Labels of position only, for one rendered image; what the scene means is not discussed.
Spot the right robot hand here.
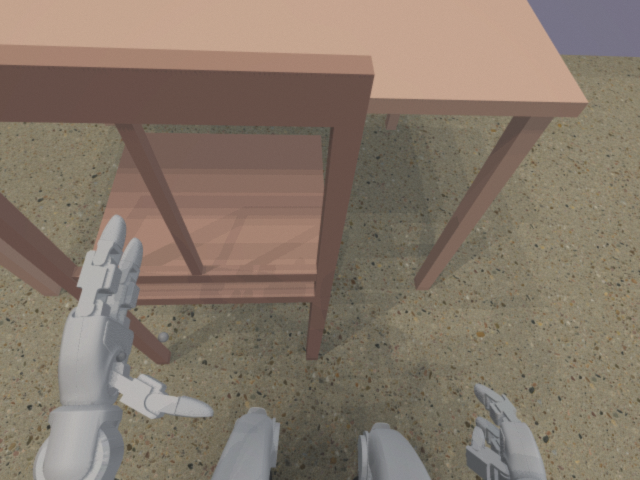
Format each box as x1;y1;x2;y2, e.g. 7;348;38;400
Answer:
466;383;547;480

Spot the right robot thigh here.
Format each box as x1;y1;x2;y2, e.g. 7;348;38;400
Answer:
358;428;431;480

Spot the left robot thigh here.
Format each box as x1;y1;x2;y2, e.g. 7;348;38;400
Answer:
211;413;280;480

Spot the left robot hand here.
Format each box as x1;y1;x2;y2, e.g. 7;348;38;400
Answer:
58;215;214;419

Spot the chair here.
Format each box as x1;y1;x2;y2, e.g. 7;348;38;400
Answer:
0;44;375;365

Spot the table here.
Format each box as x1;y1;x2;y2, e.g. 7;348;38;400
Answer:
0;0;589;296

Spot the robot thigh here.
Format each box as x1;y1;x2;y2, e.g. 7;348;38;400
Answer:
358;428;431;480
211;413;280;480

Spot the left robot forearm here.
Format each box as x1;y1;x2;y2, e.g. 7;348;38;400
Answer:
33;405;124;480

